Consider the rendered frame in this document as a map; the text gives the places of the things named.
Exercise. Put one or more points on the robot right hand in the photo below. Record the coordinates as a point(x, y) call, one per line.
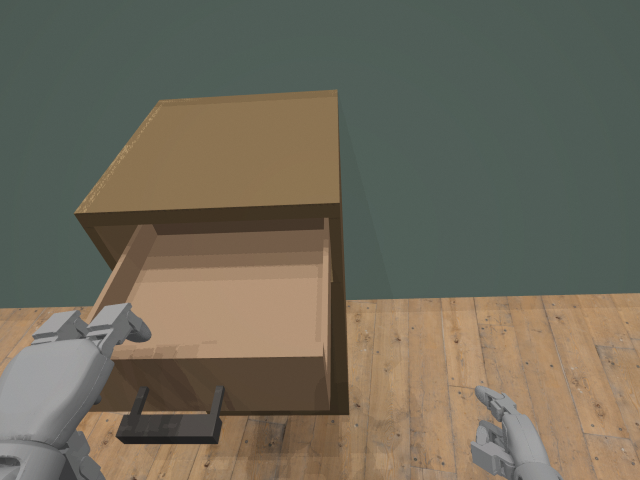
point(501, 451)

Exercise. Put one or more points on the left robot forearm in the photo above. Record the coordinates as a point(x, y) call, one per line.
point(29, 460)

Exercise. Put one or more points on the drawer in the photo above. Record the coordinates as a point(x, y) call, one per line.
point(240, 304)

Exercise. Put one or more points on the cabinet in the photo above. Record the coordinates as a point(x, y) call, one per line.
point(232, 158)

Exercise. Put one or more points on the handle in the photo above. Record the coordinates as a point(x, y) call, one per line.
point(171, 428)

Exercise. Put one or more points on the robot left hand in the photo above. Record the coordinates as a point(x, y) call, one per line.
point(48, 388)

